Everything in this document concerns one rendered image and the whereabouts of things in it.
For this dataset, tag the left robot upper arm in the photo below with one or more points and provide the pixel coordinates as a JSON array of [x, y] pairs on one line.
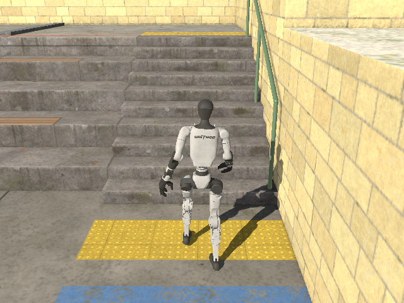
[[181, 141]]

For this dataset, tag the right robot upper arm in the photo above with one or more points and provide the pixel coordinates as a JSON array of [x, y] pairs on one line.
[[225, 140]]

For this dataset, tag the robot right foot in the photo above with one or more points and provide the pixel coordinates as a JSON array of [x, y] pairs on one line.
[[216, 264]]

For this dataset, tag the robot left hand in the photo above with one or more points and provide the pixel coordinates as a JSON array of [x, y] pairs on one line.
[[162, 188]]

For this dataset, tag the right robot forearm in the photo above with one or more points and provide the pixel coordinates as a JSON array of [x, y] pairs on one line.
[[229, 163]]

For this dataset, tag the left robot forearm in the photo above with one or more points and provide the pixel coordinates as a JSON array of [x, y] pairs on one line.
[[170, 168]]

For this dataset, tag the robot left thigh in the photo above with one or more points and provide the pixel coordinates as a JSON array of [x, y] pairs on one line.
[[187, 188]]

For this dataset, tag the robot right hand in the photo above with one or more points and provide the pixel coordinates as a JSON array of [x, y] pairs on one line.
[[222, 165]]

